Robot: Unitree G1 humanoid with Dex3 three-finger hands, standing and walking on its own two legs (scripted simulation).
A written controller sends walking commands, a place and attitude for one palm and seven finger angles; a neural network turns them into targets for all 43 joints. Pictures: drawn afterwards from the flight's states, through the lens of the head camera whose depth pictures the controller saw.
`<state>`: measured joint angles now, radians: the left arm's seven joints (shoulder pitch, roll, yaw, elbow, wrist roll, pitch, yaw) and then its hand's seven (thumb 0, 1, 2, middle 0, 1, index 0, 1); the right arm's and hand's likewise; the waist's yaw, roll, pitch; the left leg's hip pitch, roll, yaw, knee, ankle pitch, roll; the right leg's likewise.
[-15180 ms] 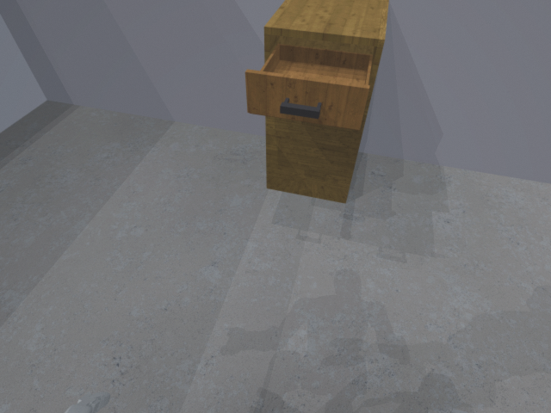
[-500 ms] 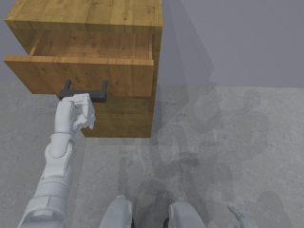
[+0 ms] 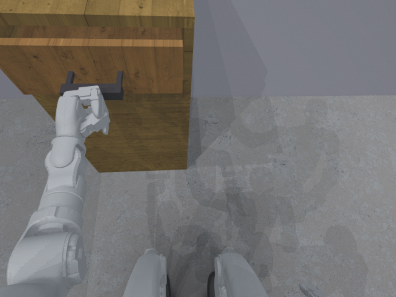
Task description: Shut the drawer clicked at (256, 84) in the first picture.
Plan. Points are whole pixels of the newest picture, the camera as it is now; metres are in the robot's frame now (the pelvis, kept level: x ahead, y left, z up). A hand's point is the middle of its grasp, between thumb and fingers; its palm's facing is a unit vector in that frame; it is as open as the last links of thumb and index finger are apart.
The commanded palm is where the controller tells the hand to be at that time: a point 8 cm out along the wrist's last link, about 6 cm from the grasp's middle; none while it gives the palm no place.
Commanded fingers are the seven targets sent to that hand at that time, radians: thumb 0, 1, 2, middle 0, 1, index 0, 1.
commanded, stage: push the drawer shut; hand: left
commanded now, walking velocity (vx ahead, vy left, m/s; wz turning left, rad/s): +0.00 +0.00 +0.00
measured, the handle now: (94, 84) +0.54 +0.20 +0.04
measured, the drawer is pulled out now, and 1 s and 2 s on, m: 0.05 0.00 0.00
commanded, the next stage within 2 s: pull the fist back off the drawer in 0.94 s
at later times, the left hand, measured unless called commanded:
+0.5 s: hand (106, 94) +0.51 +0.17 +0.04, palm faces +0.02 -1.00 -0.03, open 3.1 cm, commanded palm +0.50 +0.21 +0.05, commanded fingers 0.00 0.90 0.90 -1.40 -1.60 -1.40 -1.60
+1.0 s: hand (102, 92) +0.52 +0.18 +0.04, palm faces +0.03 -1.00 -0.05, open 3.2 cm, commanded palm +0.56 +0.20 +0.05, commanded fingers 0.00 0.90 0.90 -1.40 -1.60 -1.40 -1.60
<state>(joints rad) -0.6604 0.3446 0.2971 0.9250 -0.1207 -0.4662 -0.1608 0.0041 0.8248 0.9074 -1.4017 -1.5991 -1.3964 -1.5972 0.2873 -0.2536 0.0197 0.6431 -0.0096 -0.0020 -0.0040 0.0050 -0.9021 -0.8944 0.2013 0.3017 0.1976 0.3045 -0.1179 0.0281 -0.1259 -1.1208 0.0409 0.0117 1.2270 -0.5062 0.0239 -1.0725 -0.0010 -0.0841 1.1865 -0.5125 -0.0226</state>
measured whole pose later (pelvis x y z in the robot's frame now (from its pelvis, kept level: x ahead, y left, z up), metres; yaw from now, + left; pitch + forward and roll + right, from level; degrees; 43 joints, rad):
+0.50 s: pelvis +0.00 +0.01 -0.01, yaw -1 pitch +26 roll -4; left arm -0.87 0.45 0.39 1.12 -0.06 -0.48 -0.17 0.02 0.79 0.91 -1.40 -1.60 -1.40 -1.60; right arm 0.33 -0.26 0.03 0.64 -0.03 0.05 0.02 0.00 -0.90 -0.89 0.20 0.30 0.20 0.30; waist -0.17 0.04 -0.12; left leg -1.20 0.05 0.01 1.26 -0.51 0.03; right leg -1.14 0.01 -0.09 1.20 -0.50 -0.02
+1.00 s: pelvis -0.03 +0.01 -0.02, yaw +0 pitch +27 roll -5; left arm -1.04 0.53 0.33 1.25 -0.03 -0.46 -0.12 0.03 0.65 0.96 -1.40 -1.60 -1.40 -1.60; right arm 0.33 -0.27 0.07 0.68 -0.05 0.01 0.00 0.00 -0.90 -0.89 0.20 0.30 0.20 0.30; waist -0.22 0.04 -0.11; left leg -1.31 0.04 -0.03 1.31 -0.47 0.04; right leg -1.22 0.00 -0.12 1.23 -0.47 -0.02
